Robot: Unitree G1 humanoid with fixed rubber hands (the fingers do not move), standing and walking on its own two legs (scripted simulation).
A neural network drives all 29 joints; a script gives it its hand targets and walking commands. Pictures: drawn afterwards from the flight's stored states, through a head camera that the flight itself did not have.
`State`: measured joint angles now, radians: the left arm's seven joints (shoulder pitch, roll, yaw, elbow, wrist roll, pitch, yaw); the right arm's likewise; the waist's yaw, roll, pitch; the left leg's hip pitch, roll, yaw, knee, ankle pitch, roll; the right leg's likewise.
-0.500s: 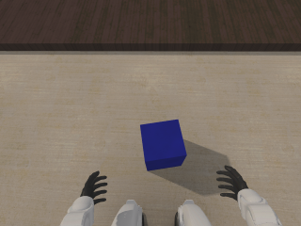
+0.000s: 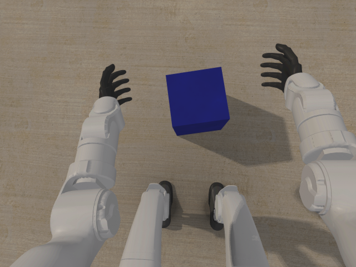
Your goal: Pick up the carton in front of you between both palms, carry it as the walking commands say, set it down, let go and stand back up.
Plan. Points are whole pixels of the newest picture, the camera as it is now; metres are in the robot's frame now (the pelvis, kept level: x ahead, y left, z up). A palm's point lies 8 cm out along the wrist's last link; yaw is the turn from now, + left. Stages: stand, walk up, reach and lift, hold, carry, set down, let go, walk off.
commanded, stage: reach and lift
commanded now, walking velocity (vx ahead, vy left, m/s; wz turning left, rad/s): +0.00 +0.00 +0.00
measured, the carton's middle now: (196, 105) +0.56 +0.00 -0.54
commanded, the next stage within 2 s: none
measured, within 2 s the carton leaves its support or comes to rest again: neither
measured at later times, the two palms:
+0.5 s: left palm (123, 72) +0.54 +0.19 -0.16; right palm (274, 49) +0.60 -0.19 -0.15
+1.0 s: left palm (145, 103) +0.53 +0.19 -0.40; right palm (247, 91) +0.58 -0.18 -0.40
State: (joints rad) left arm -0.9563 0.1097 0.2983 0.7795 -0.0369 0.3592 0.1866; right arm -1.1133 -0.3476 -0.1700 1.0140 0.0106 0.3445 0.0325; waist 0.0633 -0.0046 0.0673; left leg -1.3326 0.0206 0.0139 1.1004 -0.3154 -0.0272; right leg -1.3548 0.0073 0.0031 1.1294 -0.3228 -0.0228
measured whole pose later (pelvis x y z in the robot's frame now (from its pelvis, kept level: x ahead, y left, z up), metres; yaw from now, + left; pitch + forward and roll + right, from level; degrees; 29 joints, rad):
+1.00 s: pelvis -0.02 +0.01 -0.24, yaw +2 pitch +41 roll +5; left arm -1.48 0.24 0.28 0.98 -0.16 0.17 0.19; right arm -1.66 -0.54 0.00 1.21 0.16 0.16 -0.01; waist 0.06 0.03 0.32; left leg -2.18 -0.03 0.01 2.00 -0.54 -0.05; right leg -2.23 0.02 0.05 2.04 -0.54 0.00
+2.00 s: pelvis -0.01 +0.01 -0.30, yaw +2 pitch +34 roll +3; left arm -1.55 0.21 0.37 0.99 -0.04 0.22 0.12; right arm -1.67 -0.42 -0.08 1.14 0.06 0.22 0.01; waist 0.01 0.04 0.47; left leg -2.22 -0.05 -0.02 2.23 -0.61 -0.07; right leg -2.25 0.00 0.02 2.27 -0.61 -0.02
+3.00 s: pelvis +0.00 +0.02 -0.09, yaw -2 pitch +39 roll +1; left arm -0.86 -0.09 0.50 0.58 0.22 0.42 0.06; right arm -0.91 0.01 -0.41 0.66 -0.25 0.43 0.00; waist 0.02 0.01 -0.22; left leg -1.70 -0.05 -0.05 1.52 -0.50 -0.05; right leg -1.73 0.05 0.06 1.53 -0.47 0.02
